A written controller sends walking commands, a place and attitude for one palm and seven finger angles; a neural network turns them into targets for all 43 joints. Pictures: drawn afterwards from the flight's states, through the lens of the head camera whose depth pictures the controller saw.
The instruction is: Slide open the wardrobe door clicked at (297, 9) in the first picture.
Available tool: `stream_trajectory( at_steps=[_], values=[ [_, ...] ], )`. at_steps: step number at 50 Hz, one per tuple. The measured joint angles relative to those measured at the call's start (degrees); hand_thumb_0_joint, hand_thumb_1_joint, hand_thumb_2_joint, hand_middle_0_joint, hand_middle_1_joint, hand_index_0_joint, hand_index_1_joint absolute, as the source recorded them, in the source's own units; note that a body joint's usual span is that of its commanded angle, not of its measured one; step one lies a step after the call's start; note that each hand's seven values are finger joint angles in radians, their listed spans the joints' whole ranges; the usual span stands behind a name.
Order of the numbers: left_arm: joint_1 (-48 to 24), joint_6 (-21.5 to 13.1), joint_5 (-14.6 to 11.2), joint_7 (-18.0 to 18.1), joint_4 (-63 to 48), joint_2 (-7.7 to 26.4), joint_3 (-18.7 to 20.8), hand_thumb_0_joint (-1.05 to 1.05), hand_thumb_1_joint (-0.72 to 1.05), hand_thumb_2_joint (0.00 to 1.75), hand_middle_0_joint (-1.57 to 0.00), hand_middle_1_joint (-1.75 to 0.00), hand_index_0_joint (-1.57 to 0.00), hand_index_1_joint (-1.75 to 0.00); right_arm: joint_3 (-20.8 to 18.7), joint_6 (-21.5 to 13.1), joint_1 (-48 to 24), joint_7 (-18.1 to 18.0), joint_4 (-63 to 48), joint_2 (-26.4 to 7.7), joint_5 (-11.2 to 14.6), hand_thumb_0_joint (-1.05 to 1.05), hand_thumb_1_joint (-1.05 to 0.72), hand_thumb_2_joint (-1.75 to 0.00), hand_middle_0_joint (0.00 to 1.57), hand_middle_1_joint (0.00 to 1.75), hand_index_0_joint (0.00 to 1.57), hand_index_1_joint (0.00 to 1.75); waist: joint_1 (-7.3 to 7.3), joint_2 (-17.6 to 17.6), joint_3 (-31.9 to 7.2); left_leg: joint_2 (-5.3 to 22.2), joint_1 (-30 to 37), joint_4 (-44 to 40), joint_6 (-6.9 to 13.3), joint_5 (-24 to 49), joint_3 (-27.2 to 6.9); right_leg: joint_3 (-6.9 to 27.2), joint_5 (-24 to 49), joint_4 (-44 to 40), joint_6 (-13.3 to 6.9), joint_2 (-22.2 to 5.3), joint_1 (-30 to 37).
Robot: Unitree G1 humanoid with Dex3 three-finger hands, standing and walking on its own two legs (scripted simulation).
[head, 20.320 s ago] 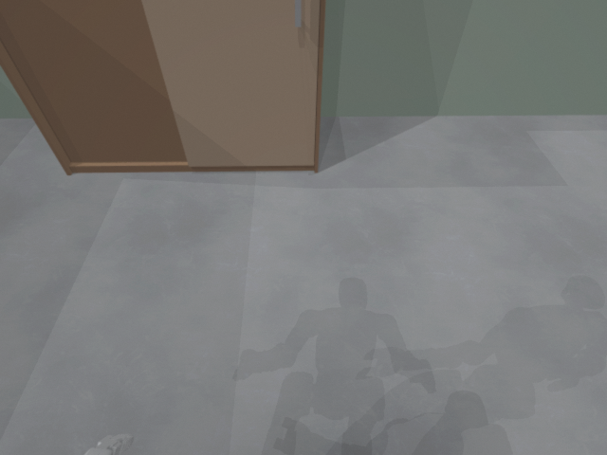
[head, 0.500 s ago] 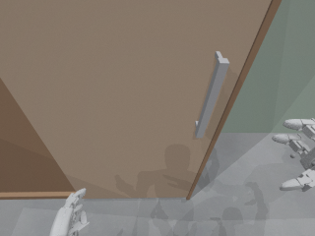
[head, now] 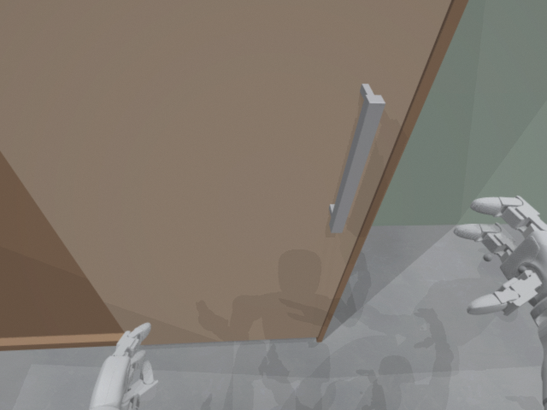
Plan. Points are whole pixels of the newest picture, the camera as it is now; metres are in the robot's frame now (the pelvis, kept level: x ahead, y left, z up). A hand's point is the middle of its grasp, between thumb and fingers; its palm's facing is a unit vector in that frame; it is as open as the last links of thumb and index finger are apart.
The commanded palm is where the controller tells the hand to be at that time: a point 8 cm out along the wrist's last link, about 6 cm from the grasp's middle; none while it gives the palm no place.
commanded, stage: move the hooked fingers beside the handle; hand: right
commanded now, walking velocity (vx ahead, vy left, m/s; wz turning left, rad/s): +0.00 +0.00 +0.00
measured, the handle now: (349, 167) +0.48 -0.11 +0.12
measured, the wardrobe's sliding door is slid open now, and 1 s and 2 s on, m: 0.00 0.00 0.00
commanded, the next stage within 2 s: none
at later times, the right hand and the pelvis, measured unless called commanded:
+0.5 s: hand (446, 228) +0.34 -0.22 +0.13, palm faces -0.03 +1.00 -0.03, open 14.0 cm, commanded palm +0.32 -0.27 +0.14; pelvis +0.01 +0.00 +0.00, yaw +1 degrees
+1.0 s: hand (420, 204) +0.39 -0.20 +0.13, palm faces -0.05 +1.00 +0.00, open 14.0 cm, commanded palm +0.37 -0.25 +0.13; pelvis +0.01 +0.00 +0.00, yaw +1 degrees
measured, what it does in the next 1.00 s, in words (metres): stands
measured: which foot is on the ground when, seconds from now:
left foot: down 0.00-1.00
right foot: down 0.00-1.00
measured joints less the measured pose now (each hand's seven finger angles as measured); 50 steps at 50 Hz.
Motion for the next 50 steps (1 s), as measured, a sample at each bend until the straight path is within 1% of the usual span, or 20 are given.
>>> stream_trajectory(
  at_steps=[7,14,21,25,30,35,40,42,46,50],
  values=[
    [0.2,0.1,0.2,0.1,0.6,-0.6,-0.2,0.02,0.90,0.90,-0.20,-0.30,-0.20,-0.30,1.8,-1.0,-3.7,-2.0,1.5,1.2,-1.0,-0.01,0.50,-0.30,0.30,1.20,0.31,1.21,1.13,0.4,-0.1,0.2,-0.5,-0.1,-0.1,0.3,-0.6,-0.5,0.4,-0.6,-0.1,0.2,-0.1],
    [1.2,0.8,0.2,-0.6,0.3,-0.7,0.0,0.02,0.90,0.90,-0.20,-0.30,-0.20,-0.30,1.5,0.1,-4.9,-3.7,3.5,1.0,-1.9,-0.01,0.50,-0.30,0.30,1.20,0.31,1.20,2.22,0.5,-0.8,0.1,-1.3,-0.1,-0.2,0.3,-1.4,-1.4,0.4,-1.3,-0.2,0.1,-0.2],
    [2.0,1.2,0.2,-0.7,0.6,-0.2,0.8,0.02,0.90,0.90,-0.20,-0.30,-0.20,-0.30,2.5,-0.5,-4.2,-4.9,1.8,2.6,-1.9,-0.01,0.50,-0.30,0.30,1.20,0.30,1.20,1.76,0.5,-1.1,0.1,-1.3,0.0,-0.2,0.0,-1.4,-1.4,0.1,-1.3,-0.1,0.1,-0.1],
    [1.4,1.6,0.0,-0.3,1.1,-0.1,0.8,0.02,0.90,0.90,-0.20,-0.30,-0.20,-0.30,3.8,-0.3,-6.4,-5.8,3.9,3.0,-2.7,-0.01,0.50,-0.30,0.30,1.20,0.31,1.20,1.70,0.6,-0.7,0.2,-1.5,0.2,-0.1,-0.2,-1.1,-1.0,0.1,-1.1,-0.1,0.2,-0.5],
    [0.7,2.1,0.1,0.0,1.0,-0.2,0.8,0.02,0.90,0.90,-0.20,-0.30,-0.20,-0.30,5.1,-0.4,-9.6,-7.0,6.3,3.0,-3.8,-0.01,0.50,-0.30,0.30,1.20,0.30,1.20,2.14,0.5,-0.2,0.1,-1.9,0.2,0.0,-0.1,-0.9,-0.9,0.3,-1.2,0.0,0.2,-0.9],
    [0.8,2.9,0.3,-0.3,1.2,-0.6,0.5,0.02,0.90,0.90,-0.20,-0.30,-0.20,-0.30,4.7,-1.4,-12.4,-7.0,9.3,2.9,-3.5,-0.01,0.50,-0.30,0.30,1.20,0.31,1.20,2.75,0.9,-1.1,-0.1,-2.4,0.2,0.1,-0.2,-1.2,-1.2,0.2,-1.5,0.2,-0.1,-1.1],
    [1.6,4.2,0.2,-1.0,0.6,-0.5,0.7,0.02,0.90,0.90,-0.20,-0.30,-0.20,-0.30,3.7,-0.9,-14.0,-7.1,13.0,1.6,-4.2,-0.01,0.50,-0.30,0.30,1.20,0.31,1.20,3.46,0.9,-1.6,-0.4,-3.1,0.4,0.3,-0.5,-1.5,-1.5,-0.1,-1.3,0.3,-0.4,-1.6],
    [2.1,4.5,0.2,-1.2,0.3,-0.2,1.1,0.02,0.90,0.90,-0.20,-0.30,-0.20,-0.30,3.8,-1.0,-13.5,-7.2,12.7,1.6,-4.4,-0.01,0.50,-0.30,0.30,1.20,0.30,1.20,3.45,0.7,-1.5,-0.4,-3.3,0.5,0.3,-0.5,-1.6,-1.6,-0.2,-1.2,0.3,-0.4,-1.8],
    [2.9,5.1,0.2,-1.4,0.7,0.1,1.5,0.02,0.90,0.90,-0.20,-0.30,-0.20,-0.30,4.2,-2.2,-13.0,-7.1,11.7,2.7,-3.8,-0.01,0.50,-0.30,0.30,1.20,0.30,1.20,3.13,0.6,-1.6,-0.4,-3.4,0.6,0.2,-0.7,-1.7,-1.7,-0.5,-1.0,0.2,-0.4,-1.9],
    [3.0,5.7,0.1,-1.2,1.4,0.0,1.5,0.02,0.90,0.90,-0.20,-0.30,-0.20,-0.30,4.7,-3.0,-14.4,-7.6,13.1,3.1,-3.9,-0.01,0.50,-0.30,0.30,1.20,0.30,1.20,3.18,1.0,-1.6,-0.4,-3.4,0.7,0.2,-0.8,-1.5,-1.4,-0.6,-0.8,0.2,-0.4,-2.1]
  ],
)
